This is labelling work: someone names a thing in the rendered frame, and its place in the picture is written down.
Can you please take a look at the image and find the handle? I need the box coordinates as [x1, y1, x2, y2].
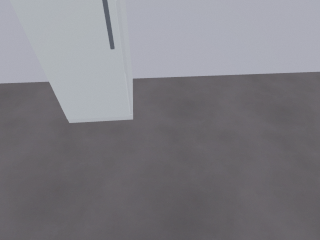
[102, 0, 115, 50]

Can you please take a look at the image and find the fridge door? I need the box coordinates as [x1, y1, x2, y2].
[10, 0, 130, 120]

